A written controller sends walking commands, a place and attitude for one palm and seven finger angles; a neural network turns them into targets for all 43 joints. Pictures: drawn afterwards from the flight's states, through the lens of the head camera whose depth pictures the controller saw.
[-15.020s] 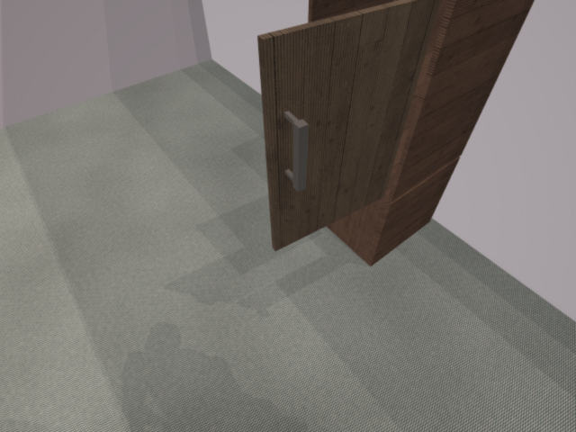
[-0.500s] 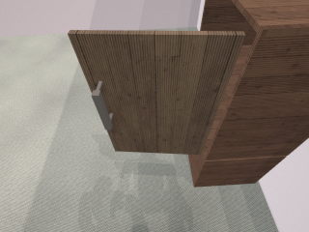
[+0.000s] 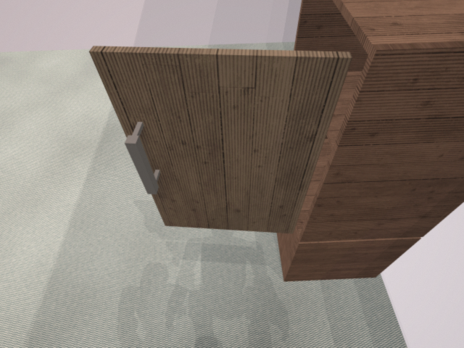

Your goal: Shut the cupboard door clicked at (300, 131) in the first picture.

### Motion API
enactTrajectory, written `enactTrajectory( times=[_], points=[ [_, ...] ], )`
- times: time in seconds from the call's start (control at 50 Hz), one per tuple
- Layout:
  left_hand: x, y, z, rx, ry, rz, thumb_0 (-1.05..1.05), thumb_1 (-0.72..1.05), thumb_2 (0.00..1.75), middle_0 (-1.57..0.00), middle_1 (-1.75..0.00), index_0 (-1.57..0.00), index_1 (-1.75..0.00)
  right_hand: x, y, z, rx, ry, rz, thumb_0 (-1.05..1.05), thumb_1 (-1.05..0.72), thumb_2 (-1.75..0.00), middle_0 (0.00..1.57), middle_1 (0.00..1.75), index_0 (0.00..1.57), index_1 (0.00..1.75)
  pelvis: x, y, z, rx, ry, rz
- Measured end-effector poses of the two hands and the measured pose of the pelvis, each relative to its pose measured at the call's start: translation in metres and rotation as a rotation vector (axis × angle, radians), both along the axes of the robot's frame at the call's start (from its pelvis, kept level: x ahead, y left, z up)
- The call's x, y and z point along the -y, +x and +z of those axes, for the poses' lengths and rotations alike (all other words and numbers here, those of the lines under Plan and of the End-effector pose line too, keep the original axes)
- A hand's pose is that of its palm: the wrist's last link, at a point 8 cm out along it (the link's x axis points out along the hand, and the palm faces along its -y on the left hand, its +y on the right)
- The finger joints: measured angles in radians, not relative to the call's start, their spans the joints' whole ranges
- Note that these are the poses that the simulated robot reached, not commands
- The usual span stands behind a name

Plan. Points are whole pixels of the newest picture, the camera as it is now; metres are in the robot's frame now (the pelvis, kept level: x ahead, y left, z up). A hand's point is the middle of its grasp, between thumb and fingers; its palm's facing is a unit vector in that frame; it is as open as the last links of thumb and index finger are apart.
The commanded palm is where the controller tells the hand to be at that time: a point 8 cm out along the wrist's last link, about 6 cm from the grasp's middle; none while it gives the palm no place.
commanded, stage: come to a stop and stand still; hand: left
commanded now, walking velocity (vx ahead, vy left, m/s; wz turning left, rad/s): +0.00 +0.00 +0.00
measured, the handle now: (146, 160) +0.47 +0.22 +0.02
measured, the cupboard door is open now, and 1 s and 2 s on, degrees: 83 83 83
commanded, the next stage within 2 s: look again from close up in 0.38 s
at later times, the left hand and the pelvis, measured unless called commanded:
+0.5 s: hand out of the picture -0.01 +0.15 -0.17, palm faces +0.02 -0.98 -0.21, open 7.3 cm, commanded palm none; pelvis -0.01 -0.02 +0.00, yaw +0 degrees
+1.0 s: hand out of the picture -0.03 +0.14 -0.17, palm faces +0.03 -0.98 -0.19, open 7.3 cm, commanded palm none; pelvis -0.02 -0.02 +0.00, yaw +0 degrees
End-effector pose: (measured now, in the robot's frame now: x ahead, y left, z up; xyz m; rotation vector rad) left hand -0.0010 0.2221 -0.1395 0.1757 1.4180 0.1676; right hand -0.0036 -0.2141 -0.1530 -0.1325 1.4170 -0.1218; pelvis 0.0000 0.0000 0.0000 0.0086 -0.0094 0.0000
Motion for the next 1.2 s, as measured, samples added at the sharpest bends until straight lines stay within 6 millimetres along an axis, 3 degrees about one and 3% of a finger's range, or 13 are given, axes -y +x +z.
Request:
enactTrajectory(
  times=[0.48,1.2],
  points=[
    [0.021,-0.016,0.001,-0.004,-0.012,0.008,0.01,0.93,0.9,-0.2,-0.3,-0.2,-0.3,0.009,-0.027,0.003,-0.044,0.021,-0.017,0.0,-0.91,-0.9,0.2,0.3,0.2,0.3,0.019,-0.007,0.002,0.001,0.0,0.006],
    [0.037,-0.043,-0.001,-0.034,-0.047,0.03,0.01,0.92,0.9,-0.2,-0.3,-0.2,-0.3,0.005,-0.048,0.006,-0.066,0.03,-0.025,0.0,-0.91,-0.9,0.2,0.3,0.2,0.3,0.021,-0.018,0.003,0.002,0.001,0.008]
  ],
)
